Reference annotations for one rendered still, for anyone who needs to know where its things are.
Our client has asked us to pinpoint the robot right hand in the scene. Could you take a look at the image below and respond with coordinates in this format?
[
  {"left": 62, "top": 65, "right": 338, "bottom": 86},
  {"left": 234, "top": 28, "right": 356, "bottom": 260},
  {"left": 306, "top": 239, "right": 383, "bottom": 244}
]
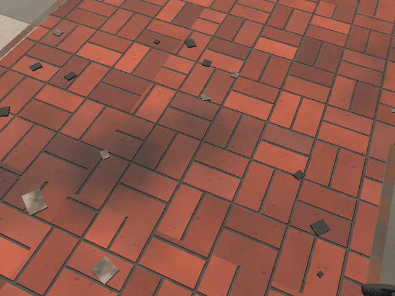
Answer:
[{"left": 361, "top": 284, "right": 395, "bottom": 296}]

